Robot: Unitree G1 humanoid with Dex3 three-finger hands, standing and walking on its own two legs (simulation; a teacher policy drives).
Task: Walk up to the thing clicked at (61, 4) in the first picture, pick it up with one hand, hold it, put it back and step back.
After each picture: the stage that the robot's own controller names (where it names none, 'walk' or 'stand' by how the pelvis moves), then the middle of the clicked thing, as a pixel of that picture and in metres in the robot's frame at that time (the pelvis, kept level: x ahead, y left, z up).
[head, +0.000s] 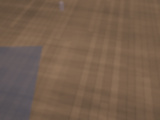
stand; (61, 6) +2.16 +0.44 -0.72
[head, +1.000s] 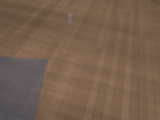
walk; (69, 18) +2.00 +0.23 -0.70
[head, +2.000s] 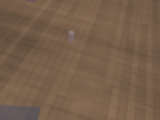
walk; (71, 36) +1.33 +0.13 -0.71
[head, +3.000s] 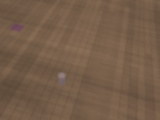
walk; (61, 79) +0.82 +0.17 -0.72
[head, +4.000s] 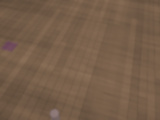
walk; (55, 116) +0.47 +0.20 -0.71
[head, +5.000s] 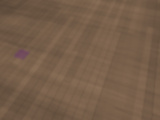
stand; out of the picture +0.38 +0.20 -0.72
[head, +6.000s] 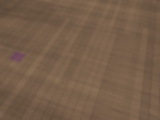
stand; out of the picture +0.37 +0.20 -0.73
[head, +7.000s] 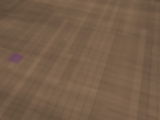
stand; out of the picture +0.36 +0.21 -0.73
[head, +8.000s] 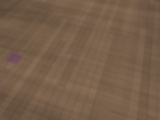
stand; out of the picture +0.35 +0.21 -0.73
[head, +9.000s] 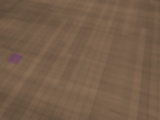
go down; out of the picture +0.35 +0.21 -0.73
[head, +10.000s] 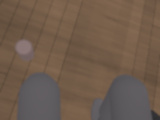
go down; (25, 51) +0.45 +0.23 -0.31
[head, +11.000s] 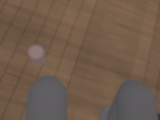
approach; (37, 55) +0.44 +0.22 -0.30
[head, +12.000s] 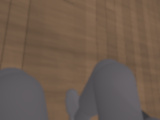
close in; out of the picture +0.43 +0.26 -0.22
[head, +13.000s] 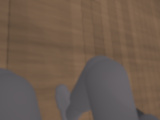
close; out of the picture +0.43 +0.28 -0.22
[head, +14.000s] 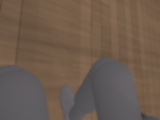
lift; out of the picture +0.40 +0.26 -0.23
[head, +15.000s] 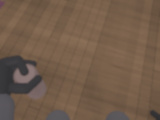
lift; (31, 82) +0.33 +0.19 -0.03
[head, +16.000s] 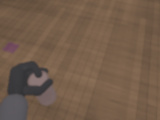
hold; (43, 88) +0.32 +0.16 +0.00
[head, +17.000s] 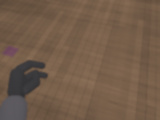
stand; out of the picture +0.28 +0.22 -0.70
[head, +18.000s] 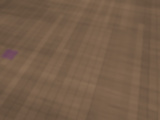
hold; out of the picture +0.27 +0.24 -0.68
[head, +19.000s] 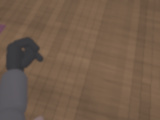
crouch; out of the picture +0.28 +0.27 -0.67
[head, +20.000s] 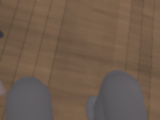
lower; out of the picture +0.33 +0.30 -0.31
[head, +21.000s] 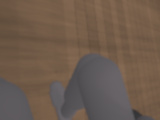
lower; out of the picture +0.28 +0.34 -0.26
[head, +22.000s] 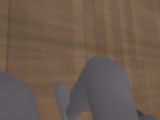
lower; out of the picture +0.27 +0.35 -0.25
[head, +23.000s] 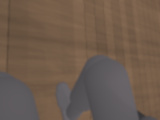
lower; out of the picture +0.26 +0.36 -0.25
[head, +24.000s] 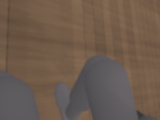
lower; out of the picture +0.25 +0.37 -0.25
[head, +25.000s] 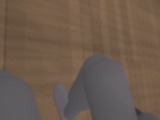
open; out of the picture +0.25 +0.38 -0.25
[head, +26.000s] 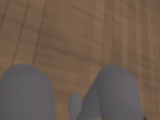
stand; out of the picture +0.25 +0.38 -0.26
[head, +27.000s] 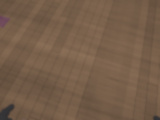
stand; out of the picture +0.24 +0.37 -0.61
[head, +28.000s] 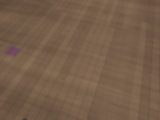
stand; out of the picture +0.22 +0.37 -0.69
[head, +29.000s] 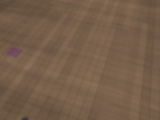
stand; out of the picture +0.22 +0.38 -0.69
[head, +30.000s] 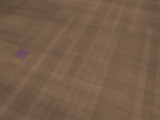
stand; out of the picture +0.23 +0.38 -0.74
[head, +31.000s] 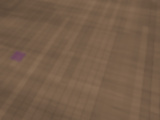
stand; out of the picture +0.20 +0.40 -0.75
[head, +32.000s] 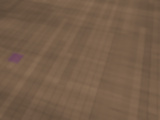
walk; out of the picture +0.19 +0.40 -0.75
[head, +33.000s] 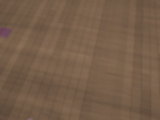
walk; out of the picture +0.27 +0.39 -0.72
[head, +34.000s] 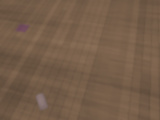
walk; (41, 101) +0.53 +0.44 -0.73
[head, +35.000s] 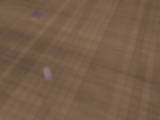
stand; (47, 73) +0.84 +0.41 -0.72
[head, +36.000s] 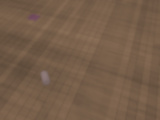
stand; (45, 77) +0.82 +0.40 -0.75
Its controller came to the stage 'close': yes
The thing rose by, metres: 0.69
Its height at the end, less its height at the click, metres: -0.02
